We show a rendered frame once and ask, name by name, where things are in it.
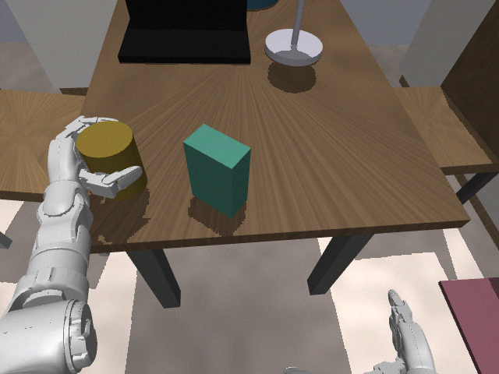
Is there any table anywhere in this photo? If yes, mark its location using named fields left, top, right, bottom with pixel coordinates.
left=80, top=0, right=471, bottom=309

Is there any left robot hand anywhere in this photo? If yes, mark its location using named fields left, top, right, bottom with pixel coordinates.
left=48, top=115, right=143, bottom=199

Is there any right robot hand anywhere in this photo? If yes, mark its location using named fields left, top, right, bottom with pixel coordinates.
left=363, top=290, right=436, bottom=374

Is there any chair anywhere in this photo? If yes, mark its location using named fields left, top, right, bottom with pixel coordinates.
left=0, top=89, right=110, bottom=256
left=393, top=0, right=499, bottom=205

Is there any left robot arm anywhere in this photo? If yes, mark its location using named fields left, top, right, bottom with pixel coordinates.
left=0, top=181, right=97, bottom=374

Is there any desk lamp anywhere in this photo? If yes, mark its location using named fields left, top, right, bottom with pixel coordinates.
left=265, top=0, right=323, bottom=66

